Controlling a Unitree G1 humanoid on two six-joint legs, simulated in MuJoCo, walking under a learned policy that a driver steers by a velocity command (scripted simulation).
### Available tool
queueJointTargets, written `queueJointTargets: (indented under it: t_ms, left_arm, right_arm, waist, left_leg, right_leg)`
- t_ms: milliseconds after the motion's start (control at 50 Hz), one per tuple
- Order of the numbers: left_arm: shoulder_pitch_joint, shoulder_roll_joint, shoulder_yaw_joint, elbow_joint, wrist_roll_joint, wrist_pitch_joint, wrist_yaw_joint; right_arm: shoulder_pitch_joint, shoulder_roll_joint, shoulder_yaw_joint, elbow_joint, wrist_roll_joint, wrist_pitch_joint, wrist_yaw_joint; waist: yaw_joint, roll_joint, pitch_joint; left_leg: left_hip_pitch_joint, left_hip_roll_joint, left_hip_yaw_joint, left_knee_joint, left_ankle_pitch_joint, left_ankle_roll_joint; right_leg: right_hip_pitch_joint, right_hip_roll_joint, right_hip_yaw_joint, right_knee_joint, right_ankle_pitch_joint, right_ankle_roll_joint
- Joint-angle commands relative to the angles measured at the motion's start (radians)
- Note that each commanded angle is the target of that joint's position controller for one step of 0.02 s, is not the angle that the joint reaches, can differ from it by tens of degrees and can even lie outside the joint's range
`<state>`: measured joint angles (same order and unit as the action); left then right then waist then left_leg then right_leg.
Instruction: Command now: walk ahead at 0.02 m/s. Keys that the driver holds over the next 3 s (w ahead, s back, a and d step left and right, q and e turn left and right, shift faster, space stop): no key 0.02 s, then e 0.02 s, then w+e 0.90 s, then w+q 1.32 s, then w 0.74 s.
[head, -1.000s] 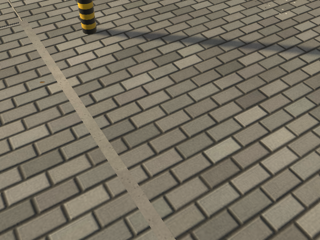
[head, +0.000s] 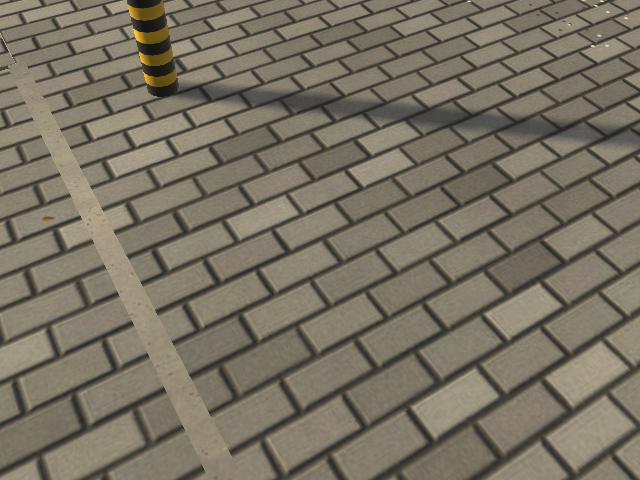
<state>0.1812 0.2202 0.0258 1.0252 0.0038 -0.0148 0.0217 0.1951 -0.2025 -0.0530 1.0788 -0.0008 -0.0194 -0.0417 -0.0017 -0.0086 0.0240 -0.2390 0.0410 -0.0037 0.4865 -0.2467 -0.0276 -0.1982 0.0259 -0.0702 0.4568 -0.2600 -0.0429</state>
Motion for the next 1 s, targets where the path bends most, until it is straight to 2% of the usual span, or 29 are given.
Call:
queueJointTargets:
  t_ms: [20,60,100,120,160,180,220,260,280,300,320,340,360,380,400,440,540,640,700,740,760,780,800,820,860,880,920,960,1000]
  left_arm:
    - [0.029,0.091,0.019,-0.020,-0.003,0.000,0.003]
    - [0.026,0.098,0.023,-0.019,-0.010,0.006,0.003]
    - [0.005,0.123,0.035,-0.036,-0.027,0.013,0.005]
    - [0.016,0.135,0.042,-0.043,-0.033,0.012,0.006]
    - [0.109,0.171,0.057,-0.033,-0.042,-0.009,0.006]
    - [0.136,0.192,0.064,-0.027,-0.042,-0.022,0.006]
    - [0.118,0.185,0.067,-0.046,-0.033,-0.044,0.006]
    - [0.014,0.180,0.068,-0.094,-0.046,-0.045,0.002]
    - [-0.063,0.167,0.065,-0.128,-0.050,-0.039,0.001]
    - [-0.139,0.108,0.052,-0.171,-0.049,-0.041,-0.001]
    - [-0.126,0.057,0.041,-0.219,-0.044,-0.052,0.001]
    - [-0.076,0.114,0.056,-0.191,-0.038,-0.061,-0.004]
    - [-0.019,0.120,0.062,-0.167,-0.050,-0.064,-0.014]
    - [0.003,0.102,0.062,-0.151,-0.056,-0.061,-0.017]
    - [-0.014,0.096,0.063,-0.153,-0.054,-0.059,-0.019]
    - [-0.043,0.073,0.066,-0.166,-0.047,-0.046,-0.037]
    - [-0.195,0.025,0.047,-0.256,-0.039,-0.029,-0.059]
    - [-0.317,0.028,0.038,-0.322,-0.035,-0.030,-0.088]
    - [-0.260,0.082,0.063,-0.335,-0.033,-0.025,-0.098]
    - [0.005,0.177,0.114,-0.277,-0.034,-0.015,-0.087]
    - [0.162,0.245,0.149,-0.235,-0.035,-0.003,-0.064]
    - [0.144,0.335,0.151,-0.240,-0.032,-0.014,-0.053]
    - [0.203,0.276,0.129,-0.249,-0.012,-0.023,-0.052]
    - [0.155,0.216,0.112,-0.235,-0.008,-0.040,-0.055]
    - [-0.017,0.150,0.089,-0.270,-0.019,-0.063,-0.061]
    - [-0.053,0.136,0.083,-0.284,-0.011,-0.068,-0.060]
    - [-0.043,0.141,0.081,-0.281,-0.016,-0.072,-0.051]
    - [-0.002,0.159,0.082,-0.268,-0.016,-0.076,-0.036]
    - [0.053,0.156,0.077,-0.244,-0.012,-0.077,-0.025]
  right_arm:
    - [0.021,-0.112,-0.017,-0.015,0.001,-0.005,-0.004]
    - [0.032,-0.123,-0.024,-0.010,0.002,0.000,-0.012]
    - [0.036,-0.129,-0.033,-0.017,0.006,0.005,-0.021]
    - [0.023,-0.123,-0.034,-0.029,0.007,0.000,-0.023]
    - [-0.040,-0.077,-0.024,-0.071,0.015,-0.035,-0.014]
    - [-0.064,-0.056,-0.017,-0.088,0.020,-0.058,-0.002]
    - [-0.076,-0.080,-0.022,-0.100,0.023,-0.098,0.023]
    - [0.015,-0.096,-0.030,-0.071,0.031,-0.122,0.038]
    - [0.110,-0.115,-0.042,-0.033,0.027,-0.123,0.038]
    - [0.242,-0.182,-0.064,0.000,0.014,-0.118,0.028]
    - [0.337,-0.296,-0.091,0.014,0.003,-0.115,0.027]
    - [0.296,-0.194,-0.062,-0.002,-0.007,-0.117,0.022]
    - [0.243,-0.126,-0.042,-0.027,-0.003,-0.117,0.019]
    - [0.198,-0.122,-0.039,-0.047,0.003,-0.115,0.020]
    - [0.168,-0.119,-0.034,-0.058,0.008,-0.110,0.022]
    - [0.171,-0.083,-0.021,-0.062,-0.008,-0.101,0.022]
    - [0.174,-0.148,-0.031,-0.081,-0.018,-0.092,0.003]
    - [0.224,-0.180,-0.042,-0.087,0.005,-0.084,0.004]
    - [0.207,-0.223,-0.054,-0.105,0.016,-0.071,0.001]
    - [0.168,-0.252,-0.059,-0.126,0.021,-0.061,0.000]
    - [0.159,-0.240,-0.055,-0.145,0.010,-0.069,0.000]
    - [0.261,-0.069,-0.007,-0.201,-0.016,-0.095,0.024]
    - [0.142,-0.134,-0.015,-0.238,0.028,-0.144,0.038]
    - [0.038,-0.178,-0.030,-0.273,0.062,-0.159,0.038]
    - [0.054,-0.187,-0.040,-0.258,0.025,-0.156,0.017]
    - [0.094,-0.191,-0.048,-0.256,0.014,-0.139,0.016]
    - [0.091,-0.173,-0.052,-0.278,0.000,-0.113,0.014]
    - [0.033,-0.152,-0.045,-0.306,-0.015,-0.097,0.011]
    - [-0.030,-0.139,-0.037,-0.323,-0.016,-0.094,0.014]
  waist:
    - [0.005,0.026,-0.069]
    - [-0.005,0.012,-0.078]
    - [-0.012,-0.023,-0.033]
    - [-0.004,-0.045,0.021]
    - [0.032,-0.137,0.091]
    - [0.038,-0.178,0.111]
    - [0.022,-0.164,0.093]
    - [-0.057,-0.119,0.042]
    - [-0.110,-0.084,0.013]
    - [-0.160,0.054,-0.006]
    - [-0.157,0.328,-0.036]
    - [-0.119,0.210,-0.010]
    - [-0.073,0.124,0.021]
    - [-0.049,0.099,0.030]
    - [-0.042,0.095,0.059]
    - [-0.040,0.115,0.045]
    - [-0.055,0.075,0.098]
    - [-0.072,0.079,0.116]
    - [0.003,0.137,0.037]
    - [0.149,0.145,-0.109]
    - [0.218,0.079,-0.181]
    - [0.069,-0.199,-0.297]
    - [0.135,-0.123,-0.402]
    - [0.131,-0.089,-0.231]
    - [0.022,0.032,-0.090]
    - [-0.020,0.021,-0.079]
    - [-0.043,0.004,-0.056]
    - [-0.034,-0.014,-0.032]
    - [-0.001,-0.036,-0.016]
  left_leg:
    - [0.060,0.029,-0.027,-0.039,0.313,0.045]
    - [0.090,0.013,0.005,-0.023,0.198,0.044]
    - [0.041,-0.022,0.052,0.030,-0.140,0.057]
    - [-0.032,-0.023,0.054,0.056,-0.257,0.064]
    - [-0.207,-0.048,0.070,0.178,-0.256,0.065]
    - [-0.272,-0.048,0.049,0.208,-0.210,0.074]
    - [-0.299,-0.022,-0.006,0.221,-0.219,0.093]
    - [-0.099,-0.025,0.002,0.025,-0.109,0.105]
    - [0.110,-0.018,-0.011,-0.069,-0.017,0.101]
    - [0.298,0.109,-0.171,-0.161,-0.060,0.121]
    - [0.476,0.322,-0.533,-0.269,-0.045,0.232]
    - [0.462,0.390,-0.587,-0.238,0.031,0.270]
    - [0.450,0.360,-0.471,-0.218,0.100,0.235]
    - [0.423,0.319,-0.363,-0.227,0.122,0.192]
    - [0.393,0.296,-0.267,-0.246,0.189,0.162]
    - [0.323,0.227,-0.106,-0.267,0.288,0.126]
    - [0.216,0.204,0.059,-0.339,0.355,0.143]
    - [0.270,0.234,0.174,-0.315,0.468,0.139]
    - [0.322,0.253,0.226,-0.134,0.963,0.122]
    - [0.232,0.231,0.240,0.204,1.056,0.094]
    - [-0.021,0.188,0.233,0.500,0.736,0.052]
    - [-0.431,-0.010,0.133,0.881,-0.305,0.007]
    - [-0.522,-0.044,-0.096,0.996,-0.325,0.031]
    - [-0.614,0.003,-0.095,0.975,-0.218,0.057]
    - [-0.485,0.080,-0.089,0.811,-0.076,0.057]
    - [-0.406,0.107,-0.101,0.759,-0.049,0.048]
    - [-0.357,0.117,-0.087,0.672,-0.034,0.020]
    - [-0.380,0.111,-0.059,0.569,0.057,-0.010]
    - [-0.406,0.104,-0.037,0.418,0.202,-0.017]
  right_leg:
    - [0.035,-0.064,0.054,-0.040,0.291,-0.019]
    - [0.006,-0.055,0.062,-0.033,0.216,-0.032]
    - [-0.068,-0.063,0.115,-0.042,-0.136,-0.082]
    - [-0.100,-0.099,0.188,-0.075,-0.329,-0.114]
    - [-0.043,-0.229,0.439,-0.196,-0.517,-0.199]
    - [0.001,-0.292,0.566,-0.231,-0.497,-0.241]
    - [0.050,-0.320,0.614,-0.200,-0.284,-0.252]
    - [-0.026,-0.253,0.512,-0.139,-0.134,-0.192]
    - [-0.156,-0.176,0.416,-0.072,-0.075,-0.138]
    - [-0.342,-0.057,0.262,0.162,-0.047,-0.061]
    - [-0.564,0.070,0.124,0.456,-0.215,-0.003]
    - [-0.651,0.014,0.212,0.645,-0.317,-0.005]
    - [-0.683,-0.025,0.250,0.724,-0.233,-0.019]
    - [-0.678,-0.052,0.241,0.739,-0.144,-0.026]
    - [-0.690,-0.076,0.232,0.713,-0.071,-0.027]
    - [-0.613,-0.102,0.175,0.681,0.029,-0.013]
    - [-0.578,-0.114,0.096,0.452,0.178,0.023]
    - [-0.489,-0.089,-0.005,0.251,0.199,-0.025]
    - [-0.315,-0.004,-0.078,0.224,0.099,-0.087]
    - [0.044,0.060,-0.075,0.147,0.126,-0.151]
    - [0.346,-0.015,0.090,0.112,0.099,-0.195]
    - [0.642,-0.307,0.682,0.018,-0.075,-0.373]
    - [0.643,-0.367,0.931,-0.177,-0.223,-0.394]
    - [0.528,-0.336,0.781,-0.210,-0.150,-0.336]
    - [0.194,-0.243,0.537,-0.220,0.075,-0.271]
    - [0.093,-0.209,0.470,-0.234,0.141,-0.258]
    - [-0.015,-0.183,0.417,-0.260,0.202,-0.258]
    - [-0.065,-0.164,0.345,-0.279,0.276,-0.256]
    - [-0.055,-0.140,0.279,-0.282,0.357,-0.227]
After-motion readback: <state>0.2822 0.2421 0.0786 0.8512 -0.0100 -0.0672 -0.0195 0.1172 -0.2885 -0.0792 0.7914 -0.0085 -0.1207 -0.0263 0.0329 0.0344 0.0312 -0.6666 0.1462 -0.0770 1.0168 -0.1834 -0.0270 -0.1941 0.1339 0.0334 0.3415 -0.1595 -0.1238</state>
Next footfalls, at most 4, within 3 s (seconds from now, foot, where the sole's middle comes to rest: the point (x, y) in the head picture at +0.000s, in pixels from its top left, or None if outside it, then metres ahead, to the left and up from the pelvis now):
0.76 right None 0.36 -0.18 -0.78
1.32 left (403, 375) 0.74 -0.17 -0.78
1.78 right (507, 310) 0.92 -0.45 -0.78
2.30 left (387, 227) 1.20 -0.17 -0.78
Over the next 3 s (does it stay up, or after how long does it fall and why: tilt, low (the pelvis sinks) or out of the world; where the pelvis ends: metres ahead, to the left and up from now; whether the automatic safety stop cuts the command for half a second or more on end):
stays up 1.44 -0.27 0.00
